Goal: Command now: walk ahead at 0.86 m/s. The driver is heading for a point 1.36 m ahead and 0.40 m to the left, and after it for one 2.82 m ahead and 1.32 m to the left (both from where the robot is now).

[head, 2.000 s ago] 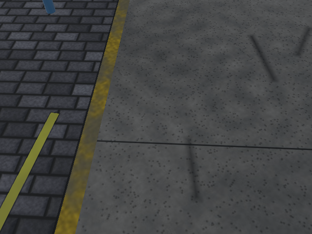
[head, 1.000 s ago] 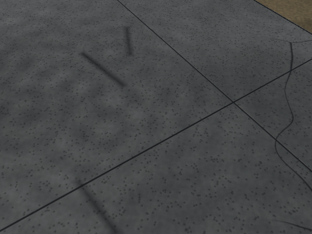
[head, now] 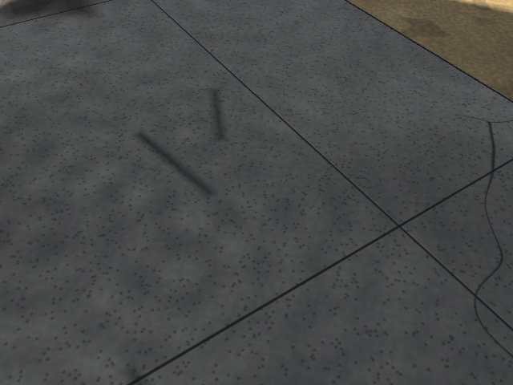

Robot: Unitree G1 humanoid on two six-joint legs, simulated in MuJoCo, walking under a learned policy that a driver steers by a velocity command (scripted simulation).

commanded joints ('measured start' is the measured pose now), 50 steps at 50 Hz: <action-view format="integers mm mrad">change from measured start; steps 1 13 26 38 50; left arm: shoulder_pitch -135 50 171 58 -201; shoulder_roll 53 132 13 87 26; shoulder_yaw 3 19 16 30 -46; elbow -95 -141 4 -117 -386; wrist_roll -4 -28 -27 -5 -5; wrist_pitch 12 -7 -87 -21 -7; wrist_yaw -10 42 40 71 30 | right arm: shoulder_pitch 55 87 -259 100 -35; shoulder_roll -118 -210 -6 -265 -229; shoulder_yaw -19 -26 -2 -96 -80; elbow -26 5 -249 -144 -224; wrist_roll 8 -10 6 34 24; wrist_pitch -27 -17 71 72 -5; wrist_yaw -2 -32 47 3 -5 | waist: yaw -1 193 -6 -214 -12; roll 73 197 -18 220 14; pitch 182 -72 184 8 132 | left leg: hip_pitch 43 185 -636 227 -280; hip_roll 246 285 207 59 22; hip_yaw -284 -77 -53 -147 -386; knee -299 226 862 284 -150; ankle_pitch -118 1312 273 193 370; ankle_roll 97 68 41 241 220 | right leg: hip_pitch -293 443 348 135 90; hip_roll -46 151 -117 71 -30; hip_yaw -20 -116 -156 -227 -21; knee -44 -524 -1051 410 -376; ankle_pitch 89 -47 50 -168 179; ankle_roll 29 -94 40 53 140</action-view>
